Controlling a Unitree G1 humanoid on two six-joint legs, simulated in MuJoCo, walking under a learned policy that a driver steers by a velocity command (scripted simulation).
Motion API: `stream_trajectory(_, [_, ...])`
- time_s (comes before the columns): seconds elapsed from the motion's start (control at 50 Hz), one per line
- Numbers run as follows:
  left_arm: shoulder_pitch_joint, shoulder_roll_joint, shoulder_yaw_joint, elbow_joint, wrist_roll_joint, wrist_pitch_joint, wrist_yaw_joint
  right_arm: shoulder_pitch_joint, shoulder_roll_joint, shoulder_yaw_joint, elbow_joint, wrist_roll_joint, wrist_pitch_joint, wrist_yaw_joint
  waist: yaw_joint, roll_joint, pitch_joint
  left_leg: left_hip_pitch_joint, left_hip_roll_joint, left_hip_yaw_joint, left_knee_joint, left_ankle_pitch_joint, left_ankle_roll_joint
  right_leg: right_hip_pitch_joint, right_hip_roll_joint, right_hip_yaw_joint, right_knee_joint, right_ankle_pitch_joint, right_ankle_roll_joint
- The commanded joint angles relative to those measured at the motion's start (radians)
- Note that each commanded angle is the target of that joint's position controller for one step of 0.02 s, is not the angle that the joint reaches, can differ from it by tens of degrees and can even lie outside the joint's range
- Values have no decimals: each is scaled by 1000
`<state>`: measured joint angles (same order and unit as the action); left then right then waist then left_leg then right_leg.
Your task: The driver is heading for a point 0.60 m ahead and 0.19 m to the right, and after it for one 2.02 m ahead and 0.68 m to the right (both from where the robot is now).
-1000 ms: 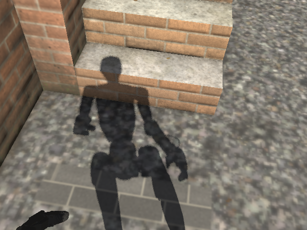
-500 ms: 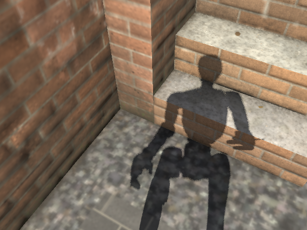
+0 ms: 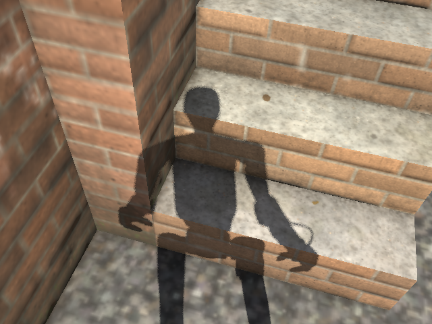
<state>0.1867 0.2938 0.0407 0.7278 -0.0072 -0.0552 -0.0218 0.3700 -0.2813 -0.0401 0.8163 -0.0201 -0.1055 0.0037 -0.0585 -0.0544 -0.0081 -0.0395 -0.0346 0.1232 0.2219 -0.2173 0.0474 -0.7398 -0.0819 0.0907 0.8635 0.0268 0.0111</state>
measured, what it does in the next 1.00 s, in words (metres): walks ahead, turning right: right foot, then left foot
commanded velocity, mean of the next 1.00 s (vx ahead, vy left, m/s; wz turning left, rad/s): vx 0.50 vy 0.00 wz -0.50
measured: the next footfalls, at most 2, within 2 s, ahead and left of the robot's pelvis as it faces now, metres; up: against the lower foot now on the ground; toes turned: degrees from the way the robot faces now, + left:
right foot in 0.22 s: +0.28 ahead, -0.15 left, +0.00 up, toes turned -8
left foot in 0.64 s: +0.51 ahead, -0.02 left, +0.00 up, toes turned -26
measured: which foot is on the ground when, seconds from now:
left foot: down 0.00-0.20, up 0.22-0.62, down 0.64-1.00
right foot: up 0.00-0.20, down 0.22-0.66, up 0.68-1.00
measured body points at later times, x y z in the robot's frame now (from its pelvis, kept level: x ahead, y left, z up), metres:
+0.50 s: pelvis +0.26 -0.08 +0.00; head +0.30 -0.10 +0.44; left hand +0.45 +0.18 -0.09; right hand +0.39 -0.38 -0.09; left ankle +0.43 +0.06 -0.69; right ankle +0.24 -0.14 -0.75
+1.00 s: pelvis +0.45 -0.15 -0.01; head +0.46 -0.15 +0.44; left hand +0.73 -0.09 -0.09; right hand +0.34 -0.39 -0.13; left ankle +0.48 -0.01 -0.75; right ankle +0.43 -0.28 -0.73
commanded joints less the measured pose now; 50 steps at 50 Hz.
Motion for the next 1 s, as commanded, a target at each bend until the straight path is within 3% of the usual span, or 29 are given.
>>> stream_trajectory(0.02, [-140,24,-1,-118,2,-23,-24,-26,-168,-34,-50,9,-11,-18,-21,105,82,-29,271,-61,-115,233,111,2,8,-55,-131,96,-9])
stream_trajectory(0.08, [-181,34,1,-158,-15,-32,-46,15,-176,-35,-11,19,7,-17,-31,120,96,100,292,-21,-72,266,89,-34,1,-70,-196,38,-37])
stream_trajectory(0.12, [-223,30,-6,-193,-15,-34,-63,10,-190,-38,-13,24,21,-15,-26,114,109,144,322,-15,-8,441,79,-26,19,-108,-234,-74,-72])
stream_trajectory(0.16, [-165,58,4,-190,-3,-31,-67,-12,-216,-43,-22,19,31,-21,18,150,32,152,324,26,138,848,60,117,85,-176,-239,-180,-111])
stream_trajectory(0.18, [-75,89,20,-175,1,-27,-63,-21,-235,-48,-29,19,37,-27,71,174,-29,143,316,44,270,1016,48,238,128,-200,-241,-227,-132])
stream_trajectory(0.2, [88,138,47,-131,2,-28,-56,-30,-214,-39,-34,17,48,-37,163,143,-114,64,284,61,480,1022,18,466,164,-193,-327,-160,-169])
stream_trajectory(0.22, [250,213,79,-88,9,-21,-33,-26,-201,-28,-66,5,35,-40,234,56,-209,-202,234,56,771,705,-19,811,66,-21,-318,-46,-218])
stream_trajectory(0.24, [204,322,91,-98,15,-22,-16,86,-48,21,-118,-32,3,-18,88,-239,-293,-690,10,-8,1146,-332,-80,1163,-218,526,-352,33,-404])
stream_trajectory(0.26, [262,251,78,-118,24,-25,5,-17,-157,7,-108,-11,-37,-4,200,-108,-450,-780,3,-224,1283,-328,-73,1213,-264,711,-490,-26,-458])
stream_trajectory(0.28, [209,225,70,-117,23,-32,14,-130,-187,-2,-157,22,-53,-2,197,-61,-306,-847,61,-235,1237,-200,-57,1115,-222,544,-519,25,-399])
stream_trajectory(0.32, [70,186,61,-150,2,-26,17,-150,-166,4,-165,-9,-50,-10,100,87,-139,-722,132,-215,1040,-106,-75,789,-150,343,-542,186,-335])
stream_trajectory(0.36, [11,153,45,-163,8,-23,13,-123,-163,0,-181,-16,-20,-17,30,58,-87,-573,136,-203,959,-100,-92,585,-100,261,-595,286,-328])
stream_trajectory(0.42, [-40,171,52,-154,4,-30,18,-112,-115,13,-183,-25,7,-24,-16,12,-41,-445,81,-143,739,-36,-124,381,-6,125,-603,369,-307])
stream_trajectory(0.48, [4,183,60,-133,-14,-14,31,-241,-79,32,-211,-18,11,-16,46,-15,-46,-404,36,-131,484,120,-128,390,36,121,-555,223,-254])
stream_trajectory(0.52, [36,188,64,-126,-11,-3,40,-310,-91,31,-226,-7,12,-11,82,-29,-71,-412,16,-155,378,170,-121,464,12,191,-521,132,-231])
stream_trajectory(0.56, [17,151,54,-146,-7,21,34,-235,-78,40,-203,9,18,-25,68,-80,-111,-348,16,-171,415,104,-112,492,-14,257,-447,46,-214])
stream_trajectory(0.6, [7,118,46,-151,-13,21,30,-250,-121,23,-213,1,7,-46,59,-79,-75,-313,10,-168,308,74,-79,509,-2,315,-386,5,-186])
stream_trajectory(0.62, [-7,111,45,-148,-23,16,31,-207,-129,13,-207,-11,-4,-52,21,-76,-87,-226,14,-161,187,137,-48,511,30,313,-307,47,-159])
stream_trajectory(0.64, [-23,63,29,-159,-23,1,28,-117,-166,-5,-201,-23,-19,-58,-23,-59,-163,-15,112,-240,154,178,4,436,78,280,-146,36,-118])
stream_trajectory(0.66, [-7,-16,0,-181,-3,-15,28,-28,-229,-17,-205,-45,-19,-68,-29,137,-235,228,341,-513,134,376,111,237,171,166,123,-296,-54])
stream_trajectory(0.68, [95,60,13,-211,-29,-24,26,28,-260,-52,-161,-27,-12,-57,24,357,-266,294,507,-827,104,204,264,0,179,97,327,-649,-14])
stream_trajectory(0.7, [105,141,29,-171,-39,-14,29,-9,-182,-40,-179,-15,-2,-51,8,220,-200,230,497,-786,105,-28,258,-60,98,98,460,-608,5])
stream_trajectory(0.72, [22,154,35,-187,-26,-3,31,-18,-121,-28,-192,-16,8,-51,-23,158,-118,163,426,-658,88,-112,211,-99,77,62,528,-535,21])
stream_trajectory(0.76, [-27,100,29,-225,-12,22,35,-93,-79,-7,-198,-12,23,-50,9,154,-11,-3,356,-478,49,44,186,-102,57,27,599,-486,49])
stream_trajectory(0.82, [-17,-23,-17,-236,-5,34,28,-80,-82,-6,-160,-20,17,-48,38,133,-5,-129,298,-289,39,326,180,-21,58,-44,511,-422,59])
stream_trajectory(0.88, [-11,-70,-43,-218,6,28,16,-153,-66,6,-154,4,7,-44,75,117,-41,-280,252,-126,29,388,140,270,42,-77,146,-262,44])
stream_trajectory(0.92, [11,-56,-38,-190,21,42,19,-128,-114,0,-125,13,9,-30,78,218,-76,-314,265,-103,6,516,152,486,102,-146,37,-158,31])
stream_trajectory(0.96, [22,-24,-23,-192,26,51,28,-172,-108,12,-118,22,-4,-4,117,225,-85,-225,272,-91,101,710,126,553,118,-141,-192,-103,-6])
stream_trajectory(1.0, [62,-2,-4,-171,46,53,35,-157,-94,24,-99,45,-4,-5,148,205,-92,-142,199,-31,345,776,57,607,154,-174,-494,-26,-49])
